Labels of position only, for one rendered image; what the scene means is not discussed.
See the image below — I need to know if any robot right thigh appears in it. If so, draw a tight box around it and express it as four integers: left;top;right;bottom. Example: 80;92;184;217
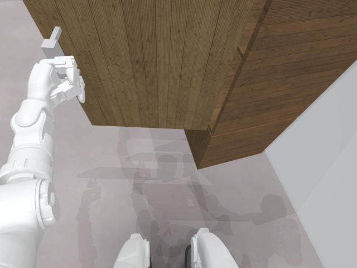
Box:
191;232;239;268

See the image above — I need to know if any cupboard door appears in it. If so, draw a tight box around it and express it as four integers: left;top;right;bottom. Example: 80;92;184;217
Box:
23;0;255;130

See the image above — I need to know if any robot left hand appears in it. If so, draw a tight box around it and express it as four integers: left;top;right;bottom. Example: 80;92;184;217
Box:
27;56;85;111

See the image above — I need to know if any robot left forearm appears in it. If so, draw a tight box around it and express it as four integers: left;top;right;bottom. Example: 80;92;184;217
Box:
0;99;56;185

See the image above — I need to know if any robot right shin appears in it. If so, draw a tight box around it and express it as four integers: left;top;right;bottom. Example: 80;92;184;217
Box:
191;228;209;268

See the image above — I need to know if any robot left upper arm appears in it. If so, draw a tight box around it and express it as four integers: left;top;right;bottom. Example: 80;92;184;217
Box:
0;179;60;268

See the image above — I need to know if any handle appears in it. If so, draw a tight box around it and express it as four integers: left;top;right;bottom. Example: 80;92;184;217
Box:
41;26;80;79

